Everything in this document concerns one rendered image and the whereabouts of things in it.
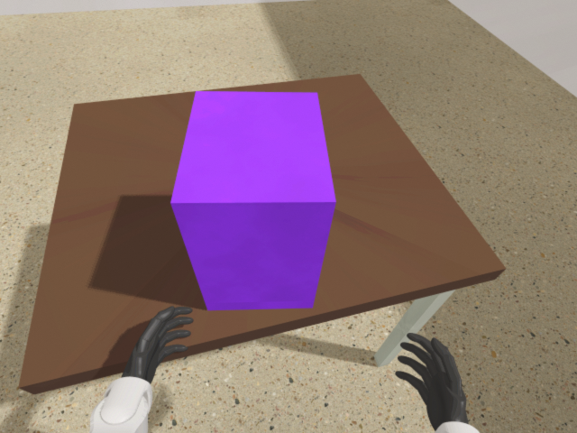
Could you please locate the robot left hand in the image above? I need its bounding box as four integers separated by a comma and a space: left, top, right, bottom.
121, 306, 194, 384

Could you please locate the table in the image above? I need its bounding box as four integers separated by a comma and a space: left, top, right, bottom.
18, 74, 506, 394

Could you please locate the robot right hand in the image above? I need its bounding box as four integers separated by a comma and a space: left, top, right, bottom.
395, 333, 469, 431

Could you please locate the carton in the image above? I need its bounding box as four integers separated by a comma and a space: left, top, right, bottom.
170, 91, 336, 310

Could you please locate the robot left forearm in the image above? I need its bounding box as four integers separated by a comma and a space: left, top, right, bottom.
89, 377, 152, 433

